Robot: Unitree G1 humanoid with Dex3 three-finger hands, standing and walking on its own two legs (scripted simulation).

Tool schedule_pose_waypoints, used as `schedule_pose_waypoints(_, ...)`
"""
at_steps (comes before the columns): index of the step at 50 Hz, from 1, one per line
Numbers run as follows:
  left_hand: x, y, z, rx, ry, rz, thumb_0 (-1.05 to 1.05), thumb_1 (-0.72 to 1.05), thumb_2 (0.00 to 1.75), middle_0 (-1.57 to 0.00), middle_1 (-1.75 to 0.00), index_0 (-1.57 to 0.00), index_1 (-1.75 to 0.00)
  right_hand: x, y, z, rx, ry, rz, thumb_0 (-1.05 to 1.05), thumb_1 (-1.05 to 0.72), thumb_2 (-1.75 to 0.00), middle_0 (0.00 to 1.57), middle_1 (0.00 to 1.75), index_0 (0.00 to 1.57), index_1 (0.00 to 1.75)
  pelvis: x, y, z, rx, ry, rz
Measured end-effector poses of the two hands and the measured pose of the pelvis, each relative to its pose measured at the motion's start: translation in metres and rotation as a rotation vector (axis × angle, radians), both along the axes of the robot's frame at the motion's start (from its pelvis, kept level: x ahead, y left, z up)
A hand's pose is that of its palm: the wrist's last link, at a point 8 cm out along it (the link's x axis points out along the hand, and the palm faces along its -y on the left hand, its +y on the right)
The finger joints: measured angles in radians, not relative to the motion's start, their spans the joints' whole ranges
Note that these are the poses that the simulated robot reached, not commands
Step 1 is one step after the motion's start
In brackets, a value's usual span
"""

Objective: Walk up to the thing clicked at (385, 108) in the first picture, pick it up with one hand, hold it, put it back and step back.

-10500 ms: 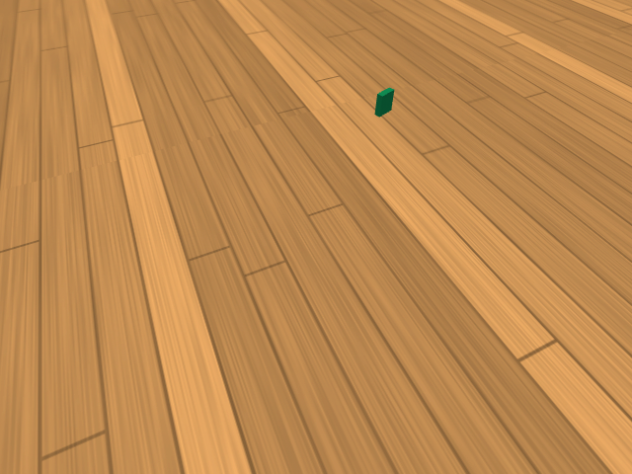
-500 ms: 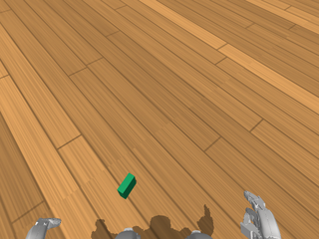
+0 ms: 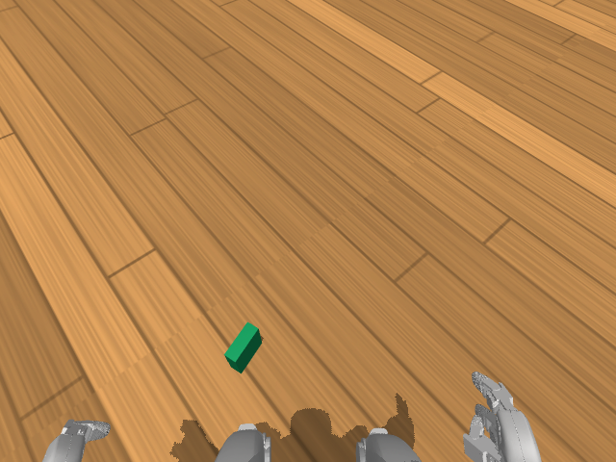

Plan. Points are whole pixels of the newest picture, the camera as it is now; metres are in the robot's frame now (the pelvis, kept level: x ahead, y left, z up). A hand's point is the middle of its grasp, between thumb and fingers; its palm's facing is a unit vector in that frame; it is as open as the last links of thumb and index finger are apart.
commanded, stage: rise first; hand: left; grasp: from the side
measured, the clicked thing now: (244, 348) +0.44 +0.17 -0.63
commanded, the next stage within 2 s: none
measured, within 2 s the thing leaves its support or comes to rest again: neither
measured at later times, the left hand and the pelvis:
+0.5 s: hand (149, 377) +0.28 +0.28 -0.24, palm faces -0.22 -0.41 -0.88, open 14.0 cm; pelvis -0.04 -0.01 -0.10, yaw -2 degrees
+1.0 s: hand (184, 346) +0.38 +0.27 -0.39, palm faces -0.08 -0.44 -0.89, open 14.2 cm; pelvis -0.08 +0.00 -0.26, yaw -6 degrees
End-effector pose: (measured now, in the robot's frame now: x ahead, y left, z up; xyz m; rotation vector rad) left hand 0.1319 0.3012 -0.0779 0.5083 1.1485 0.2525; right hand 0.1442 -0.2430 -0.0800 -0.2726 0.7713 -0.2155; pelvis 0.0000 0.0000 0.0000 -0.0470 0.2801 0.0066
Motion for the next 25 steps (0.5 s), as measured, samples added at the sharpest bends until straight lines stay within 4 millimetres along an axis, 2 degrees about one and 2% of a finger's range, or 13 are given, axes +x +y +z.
schedule_pose_waypoints(4, 0.007, 0.004, -0.013, 0.052, 0.016, -0.038, 0.00, -0.42, 0.88, -0.09, -1.03, -0.13, -1.00, -0.002, -0.003, -0.007, -0.014, -0.006, 0.014, 0.01, -0.93, -0.91, 0.21, 0.30, 0.21, 0.30, -0.007, -0.001, -0.007, 0.001, 0.016, -0.001)
schedule_pose_waypoints(8, 0.026, 0.009, -0.028, 0.148, 0.024, -0.087, 0.00, -0.43, 0.88, -0.09, -1.03, -0.13, -1.00, -0.006, -0.007, -0.022, -0.025, 0.012, 0.023, 0.01, -0.93, -0.91, 0.21, 0.30, 0.21, 0.30, -0.014, -0.002, -0.019, 0.005, 0.044, -0.007)
schedule_pose_waypoints(15, 0.081, 0.007, -0.056, 0.359, 0.016, -0.143, 0.00, -0.47, 0.92, -0.10, -1.04, -0.13, -1.03, -0.025, -0.016, -0.068, -0.028, 0.123, 0.010, 0.01, -0.93, -0.91, 0.20, 0.30, 0.21, 0.30, -0.023, -0.005, -0.048, 0.011, 0.127, -0.018)
schedule_pose_waypoints(21, 0.132, -0.007, -0.081, 0.502, 0.023, -0.166, 0.00, -0.49, 0.97, -0.09, -1.04, -0.10, -1.04, -0.052, -0.023, -0.110, -0.012, 0.256, -0.011, 0.01, -0.91, -0.90, 0.20, 0.30, 0.21, 0.30, -0.029, -0.008, -0.074, 0.011, 0.200, -0.028)
schedule_pose_waypoints(25, 0.155, -0.014, -0.105, 0.586, 0.063, -0.170, 0.00, -0.51, 1.00, -0.09, -1.02, -0.08, -1.03, -0.072, -0.026, -0.137, 0.006, 0.325, 0.003, 0.01, -0.90, -0.90, 0.20, 0.30, 0.21, 0.30, -0.035, -0.010, -0.097, 0.010, 0.257, -0.036)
